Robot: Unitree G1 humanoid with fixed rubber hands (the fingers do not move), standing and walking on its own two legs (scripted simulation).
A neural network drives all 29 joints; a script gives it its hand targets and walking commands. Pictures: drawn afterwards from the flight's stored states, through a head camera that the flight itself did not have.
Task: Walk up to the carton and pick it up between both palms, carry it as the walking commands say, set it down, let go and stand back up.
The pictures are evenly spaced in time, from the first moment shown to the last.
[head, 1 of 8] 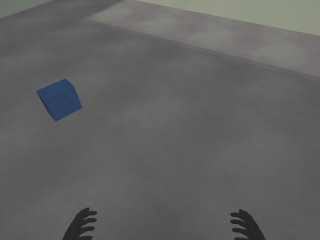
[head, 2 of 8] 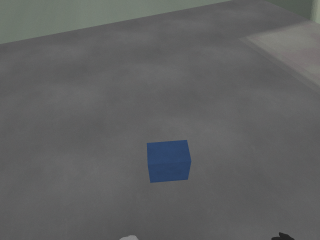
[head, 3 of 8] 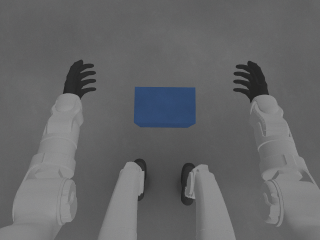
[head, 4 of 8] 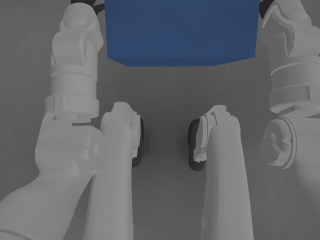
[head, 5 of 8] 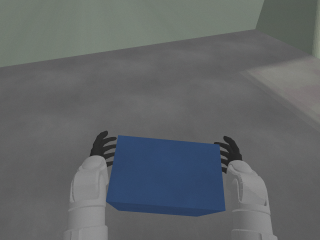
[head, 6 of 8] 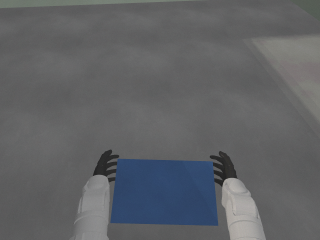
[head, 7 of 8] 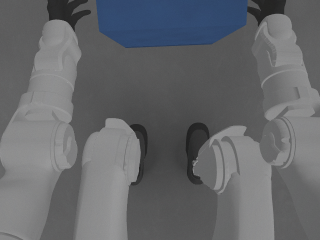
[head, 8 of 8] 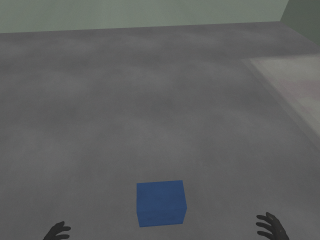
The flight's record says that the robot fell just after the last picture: no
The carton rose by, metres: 0.66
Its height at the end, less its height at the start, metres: +0.00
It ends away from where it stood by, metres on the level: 0.49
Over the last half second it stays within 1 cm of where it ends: yes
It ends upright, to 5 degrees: yes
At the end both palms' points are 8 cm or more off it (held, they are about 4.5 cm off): yes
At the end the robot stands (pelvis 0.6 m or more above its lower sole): yes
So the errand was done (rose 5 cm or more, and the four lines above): yes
